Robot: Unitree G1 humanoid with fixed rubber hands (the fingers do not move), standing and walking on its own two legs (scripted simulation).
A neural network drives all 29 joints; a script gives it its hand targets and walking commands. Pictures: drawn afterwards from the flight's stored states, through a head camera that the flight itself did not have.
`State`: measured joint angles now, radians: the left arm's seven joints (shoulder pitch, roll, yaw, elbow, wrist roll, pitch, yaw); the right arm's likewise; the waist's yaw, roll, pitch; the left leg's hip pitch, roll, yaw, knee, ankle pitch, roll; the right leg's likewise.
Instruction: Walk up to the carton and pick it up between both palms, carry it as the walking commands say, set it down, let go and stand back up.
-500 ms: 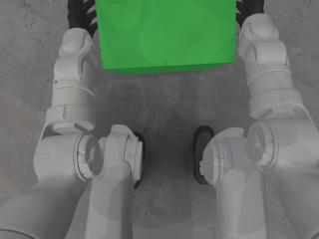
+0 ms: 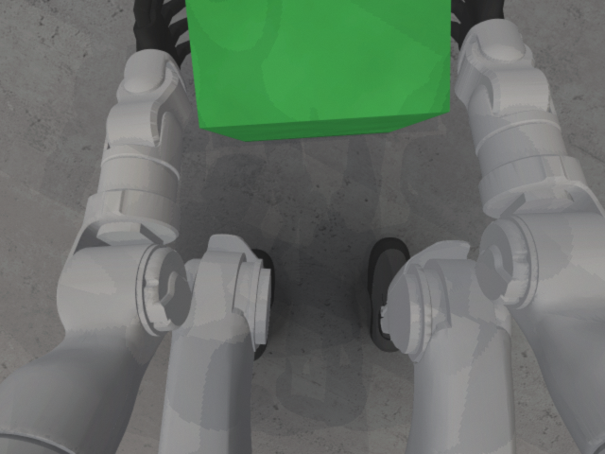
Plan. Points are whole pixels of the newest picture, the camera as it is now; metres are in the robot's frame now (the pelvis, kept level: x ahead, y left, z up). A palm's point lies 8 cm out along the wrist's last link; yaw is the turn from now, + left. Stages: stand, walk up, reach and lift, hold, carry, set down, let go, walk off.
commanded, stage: set down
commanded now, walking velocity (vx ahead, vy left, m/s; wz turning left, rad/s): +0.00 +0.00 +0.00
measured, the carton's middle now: (315, 52) +0.54 +0.00 -0.24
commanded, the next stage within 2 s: none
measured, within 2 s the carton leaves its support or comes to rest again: neither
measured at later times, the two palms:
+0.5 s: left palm (159, 54) +0.52 +0.17 -0.15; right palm (472, 25) +0.54 -0.16 -0.15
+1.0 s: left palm (157, 53) +0.52 +0.17 -0.15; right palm (473, 25) +0.54 -0.16 -0.15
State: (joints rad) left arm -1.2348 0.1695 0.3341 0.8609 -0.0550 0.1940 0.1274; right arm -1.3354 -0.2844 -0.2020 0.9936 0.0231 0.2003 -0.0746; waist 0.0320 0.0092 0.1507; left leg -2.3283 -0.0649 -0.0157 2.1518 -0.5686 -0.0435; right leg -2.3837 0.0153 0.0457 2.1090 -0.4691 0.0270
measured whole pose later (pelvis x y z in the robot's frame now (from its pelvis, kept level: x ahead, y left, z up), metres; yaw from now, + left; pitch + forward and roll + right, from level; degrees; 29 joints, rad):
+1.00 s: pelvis +0.00 +0.00 -0.01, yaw +1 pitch +39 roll +2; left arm -1.29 0.20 0.39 0.93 0.01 0.16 0.05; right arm -1.40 -0.28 -0.27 1.07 -0.04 0.15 -0.02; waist 0.02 0.01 0.24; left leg -2.29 -0.07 -0.01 2.18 -0.57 -0.05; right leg -2.35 0.01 0.05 2.15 -0.47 0.02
